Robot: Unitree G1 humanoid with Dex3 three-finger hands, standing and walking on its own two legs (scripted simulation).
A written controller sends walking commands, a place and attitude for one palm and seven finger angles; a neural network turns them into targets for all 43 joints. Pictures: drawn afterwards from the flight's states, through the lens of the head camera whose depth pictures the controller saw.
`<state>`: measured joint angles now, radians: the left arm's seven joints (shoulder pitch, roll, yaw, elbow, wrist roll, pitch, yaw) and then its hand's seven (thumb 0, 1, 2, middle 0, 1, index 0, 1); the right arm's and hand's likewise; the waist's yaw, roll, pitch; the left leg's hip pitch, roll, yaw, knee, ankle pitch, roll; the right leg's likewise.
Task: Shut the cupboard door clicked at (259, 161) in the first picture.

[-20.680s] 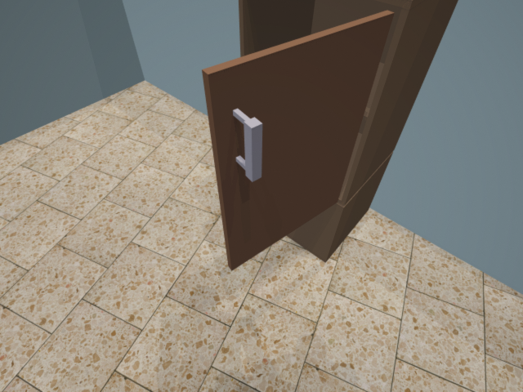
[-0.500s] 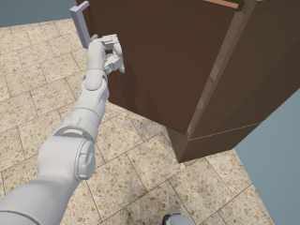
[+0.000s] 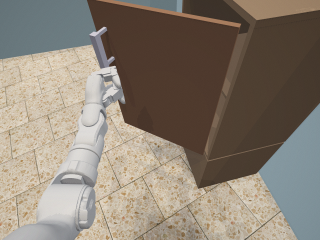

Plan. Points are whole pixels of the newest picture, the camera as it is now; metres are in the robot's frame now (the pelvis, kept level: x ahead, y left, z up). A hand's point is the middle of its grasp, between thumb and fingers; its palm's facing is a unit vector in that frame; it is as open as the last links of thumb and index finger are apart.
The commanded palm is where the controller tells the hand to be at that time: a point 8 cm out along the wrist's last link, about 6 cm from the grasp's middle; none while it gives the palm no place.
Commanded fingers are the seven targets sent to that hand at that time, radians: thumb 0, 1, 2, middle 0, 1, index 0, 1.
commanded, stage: draw the hand back to the body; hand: left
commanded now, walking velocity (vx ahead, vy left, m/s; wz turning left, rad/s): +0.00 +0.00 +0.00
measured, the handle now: (104, 48) +0.67 +0.16 +0.12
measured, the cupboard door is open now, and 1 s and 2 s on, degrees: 49 49 49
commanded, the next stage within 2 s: step back with the hand held close in 1.34 s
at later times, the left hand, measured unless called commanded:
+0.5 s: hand (63, 144) +0.29 +0.18 +0.15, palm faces +0.21 -0.95 -0.22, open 3.2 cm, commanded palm +0.25 +0.23 +0.17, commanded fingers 0.00 0.90 0.90 -0.81 -0.96 -0.81 -0.96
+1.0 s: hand out of the picture +0.18 +0.29 +0.17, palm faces +0.52 -0.74 -0.43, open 6.4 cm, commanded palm +0.14 +0.32 +0.19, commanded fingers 0.00 0.90 0.90 -0.20 -0.30 -0.20 -0.30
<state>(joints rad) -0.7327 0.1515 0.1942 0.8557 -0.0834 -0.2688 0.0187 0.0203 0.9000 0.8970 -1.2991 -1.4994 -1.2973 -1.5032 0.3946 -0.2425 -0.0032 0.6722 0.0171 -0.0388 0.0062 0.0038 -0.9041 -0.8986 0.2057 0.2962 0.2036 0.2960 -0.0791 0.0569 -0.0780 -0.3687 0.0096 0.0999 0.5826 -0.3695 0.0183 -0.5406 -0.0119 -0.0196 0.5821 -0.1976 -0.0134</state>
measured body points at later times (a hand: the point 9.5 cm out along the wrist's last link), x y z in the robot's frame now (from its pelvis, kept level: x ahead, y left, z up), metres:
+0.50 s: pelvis +0.00 -0.01 +0.02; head -0.01 -0.03 +0.46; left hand +0.27 +0.23 +0.17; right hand +0.22 -0.21 -0.06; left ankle -0.05 +0.10 -0.73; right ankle +0.05 -0.11 -0.73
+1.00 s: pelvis +0.01 +0.01 +0.02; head -0.01 -0.02 +0.46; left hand +0.15 +0.33 +0.20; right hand +0.20 -0.20 -0.08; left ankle -0.05 +0.10 -0.73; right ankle +0.05 -0.11 -0.73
